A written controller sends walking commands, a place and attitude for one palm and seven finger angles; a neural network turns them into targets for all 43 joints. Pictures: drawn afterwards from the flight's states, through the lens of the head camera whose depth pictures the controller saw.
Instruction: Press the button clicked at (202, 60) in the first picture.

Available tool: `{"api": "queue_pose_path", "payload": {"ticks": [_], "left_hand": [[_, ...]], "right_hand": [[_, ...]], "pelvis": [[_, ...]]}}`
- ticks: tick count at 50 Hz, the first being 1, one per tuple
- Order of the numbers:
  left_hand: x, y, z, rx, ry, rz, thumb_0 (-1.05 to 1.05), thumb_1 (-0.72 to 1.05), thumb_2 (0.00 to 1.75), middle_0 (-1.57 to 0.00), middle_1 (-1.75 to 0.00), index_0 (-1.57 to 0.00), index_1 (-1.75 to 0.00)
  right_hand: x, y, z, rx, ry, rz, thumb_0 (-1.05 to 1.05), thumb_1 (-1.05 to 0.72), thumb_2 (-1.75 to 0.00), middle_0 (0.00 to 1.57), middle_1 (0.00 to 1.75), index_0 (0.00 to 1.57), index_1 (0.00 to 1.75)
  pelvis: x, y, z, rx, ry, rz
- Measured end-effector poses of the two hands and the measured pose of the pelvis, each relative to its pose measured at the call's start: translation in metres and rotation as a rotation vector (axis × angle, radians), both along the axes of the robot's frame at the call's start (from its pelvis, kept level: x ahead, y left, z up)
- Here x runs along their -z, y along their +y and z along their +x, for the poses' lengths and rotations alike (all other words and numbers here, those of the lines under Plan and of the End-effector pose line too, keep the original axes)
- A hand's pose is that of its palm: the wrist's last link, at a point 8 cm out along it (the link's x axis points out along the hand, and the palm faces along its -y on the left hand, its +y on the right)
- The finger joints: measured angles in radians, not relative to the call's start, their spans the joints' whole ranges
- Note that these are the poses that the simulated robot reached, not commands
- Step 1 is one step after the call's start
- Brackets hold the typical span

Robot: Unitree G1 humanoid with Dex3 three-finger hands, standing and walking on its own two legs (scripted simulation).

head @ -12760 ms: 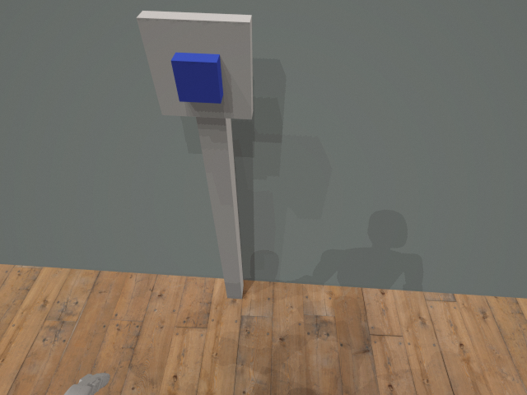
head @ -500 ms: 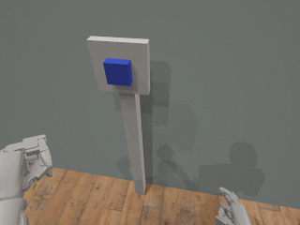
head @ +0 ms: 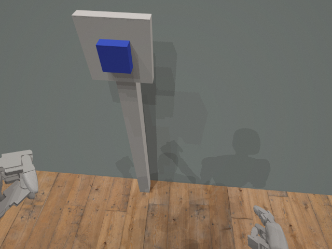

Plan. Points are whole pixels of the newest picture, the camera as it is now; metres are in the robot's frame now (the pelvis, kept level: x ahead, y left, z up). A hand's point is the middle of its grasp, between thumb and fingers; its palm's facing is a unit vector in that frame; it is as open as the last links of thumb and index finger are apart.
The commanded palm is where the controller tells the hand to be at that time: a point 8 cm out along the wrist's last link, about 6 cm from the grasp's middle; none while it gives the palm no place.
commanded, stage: step back with the hand held close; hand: left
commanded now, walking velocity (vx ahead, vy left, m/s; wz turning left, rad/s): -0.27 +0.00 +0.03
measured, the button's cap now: (116, 56) +0.50 +0.16 +0.20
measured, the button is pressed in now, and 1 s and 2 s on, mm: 0 0 0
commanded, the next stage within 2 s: stop stepping back and stand still in 0.68 s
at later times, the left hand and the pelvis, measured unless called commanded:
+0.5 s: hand out of the picture +0.11 +0.26 +0.18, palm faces +0.43 -0.80 -0.42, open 3.1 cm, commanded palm +0.04 +0.29 +0.18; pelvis -0.08 +0.01 -0.01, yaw +2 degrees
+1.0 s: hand out of the picture +0.01 +0.22 +0.17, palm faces +0.32 -0.84 -0.44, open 3.1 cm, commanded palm -0.04 +0.26 +0.18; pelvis -0.19 -0.02 -0.01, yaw -2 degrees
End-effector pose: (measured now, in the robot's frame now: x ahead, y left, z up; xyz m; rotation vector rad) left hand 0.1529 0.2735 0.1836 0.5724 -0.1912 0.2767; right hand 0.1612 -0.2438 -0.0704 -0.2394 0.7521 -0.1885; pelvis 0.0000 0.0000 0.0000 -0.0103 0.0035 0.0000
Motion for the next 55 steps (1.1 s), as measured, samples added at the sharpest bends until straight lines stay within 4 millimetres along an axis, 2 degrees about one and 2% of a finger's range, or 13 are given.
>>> {"api": "queue_pose_path", "payload": {"ticks": [4, 10, 14, 19, 26, 30, 35, 39, 43, 49, 52, 55], "left_hand": [[-0.002, 0.006, -0.017, -0.022, -0.049, 0.007, 0.01, 0.88, 0.9, -1.3, -1.5, -1.31, -1.5], [0.006, 0.004, -0.044, -0.049, -0.097, -0.013, 0.01, 0.88, 0.9, -1.3, -1.5, -1.31, -1.5], [0.009, 0.002, -0.058, -0.037, -0.142, -0.043, 0.01, 0.88, 0.9, -1.3, -1.5, -1.31, -1.5], [0.004, 0.007, -0.071, 0.012, -0.224, -0.049, 0.01, 0.88, 0.9, -1.31, -1.5, -1.31, -1.5], [-0.014, 0.023, -0.091, -0.02, -0.233, -0.002, 0.01, 0.88, 0.9, -1.31, -1.5, -1.31, -1.5], [-0.008, 0.012, -0.102, -0.006, -0.179, -0.052, 0.01, 0.89, 0.9, -1.3, -1.5, -1.31, -1.5], [0.0, -0.02, -0.117, 0.097, -0.141, -0.037, 0.01, 0.89, 0.9, -1.3, -1.5, -1.31, -1.5], [-0.011, -0.032, -0.131, 0.171, -0.154, -0.005, 0.01, 0.88, 0.9, -1.31, -1.5, -1.31, -1.5], [-0.02, -0.027, -0.145, 0.168, -0.201, 0.031, 0.01, 0.88, 0.9, -1.31, -1.5, -1.31, -1.5], [-0.002, -0.016, -0.169, 0.056, -0.106, -0.029, 0.01, 0.88, 0.9, -1.3, -1.5, -1.31, -1.5], [0.004, -0.015, -0.187, 0.026, -0.082, -0.068, 0.01, 0.88, 0.9, -1.3, -1.5, -1.31, -1.5], [0.006, -0.011, -0.196, 0.008, -0.106, -0.091, 0.01, 0.88, 0.9, -1.31, -1.5, -1.31, -1.5]], "right_hand": [[-0.002, 0.008, -0.007, -0.018, -0.041, 0.005, 0.01, -0.9, -0.9, 0.2, 0.3, 0.2, 0.3], [0.001, 0.018, -0.022, -0.059, -0.091, 0.018, 0.01, -0.9, -0.9, 0.2, 0.3, 0.2, 0.3], [0.004, 0.018, -0.04, -0.073, -0.074, -0.002, 0.01, -0.9, -0.9, 0.2, 0.3, 0.21, 0.3], [0.006, 0.018, -0.073, -0.051, -0.033, -0.055, 0.01, -0.9, -0.9, 0.2, 0.3, 0.21, 0.3], [0.0, 0.028, -0.114, -0.017, 0.005, -0.011, 0.01, -0.9, -0.9, 0.2, 0.3, 0.21, 0.3], [-0.004, 0.03, -0.125, -0.042, 0.004, 0.008, 0.01, -0.9, -0.9, 0.2, 0.3, 0.21, 0.3], [0.008, 0.02, -0.133, -0.087, -0.021, 0.022, 0.01, -0.9, -0.9, 0.2, 0.3, 0.21, 0.3], [0.012, 0.007, -0.151, -0.041, -0.002, 0.012, 0.01, -0.9, -0.9, 0.2, 0.3, 0.21, 0.3], [0.005, -0.006, -0.17, 0.028, -0.035, -0.005, 0.01, -0.9, -0.9, 0.2, 0.3, 0.21, 0.3], [-0.004, -0.02, -0.198, 0.05, -0.087, -0.01, 0.01, -0.9, -0.9, 0.2, 0.3, 0.21, 0.3], [-0.004, -0.026, -0.215, 0.06, -0.041, -0.027, 0.01, -0.9, -0.9, 0.2, 0.3, 0.21, 0.3], [-0.004, -0.027, -0.227, 0.054, 0.004, -0.06, 0.01, -0.9, -0.9, 0.2, 0.3, 0.2, 0.3]], "pelvis": [[0.004, 0.002, -0.014, 0.002, -0.01, 0.006], [0.013, 0.001, -0.037, -0.003, -0.024, 0.004], [0.016, 0.003, -0.051, -0.005, -0.021, -0.006], [0.02, 0.01, -0.069, -0.007, -0.034, -0.027], [0.004, 0.008, -0.086, -0.023, 0.011, -0.066], [-0.002, 0.002, -0.101, 0.003, 0.059, -0.057], [0.01, -0.011, -0.137, 0.041, 0.088, -0.01], [0.009, -0.014, -0.152, 0.055, 0.045, -0.029], [0.011, -0.014, -0.156, 0.054, 0.013, -0.007], [0.007, -0.016, -0.183, 0.036, -0.007, -0.005], [0.003, -0.015, -0.185, 0.052, 0.008, 0.014], [0.001, -0.012, -0.183, 0.032, 0.021, 0.016]]}}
